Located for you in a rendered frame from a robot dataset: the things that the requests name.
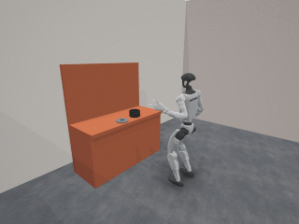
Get robot left forearm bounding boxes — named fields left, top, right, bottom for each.
left=162, top=107, right=186, bottom=119

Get robot right upper arm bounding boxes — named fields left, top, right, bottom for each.
left=194, top=90, right=204, bottom=112

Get left robot foot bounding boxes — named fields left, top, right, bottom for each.
left=168, top=176, right=184, bottom=187

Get pot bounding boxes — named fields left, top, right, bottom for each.
left=129, top=109, right=140, bottom=118

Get humanoid robot head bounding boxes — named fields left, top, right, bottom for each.
left=181, top=73, right=196, bottom=95

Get table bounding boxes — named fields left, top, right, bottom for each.
left=59, top=63, right=163, bottom=189

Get robot left upper arm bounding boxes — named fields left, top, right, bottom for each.
left=176, top=93, right=188, bottom=121

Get robot left hand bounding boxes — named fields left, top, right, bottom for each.
left=150, top=99, right=164, bottom=111

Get lid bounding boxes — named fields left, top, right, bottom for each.
left=116, top=119, right=129, bottom=123

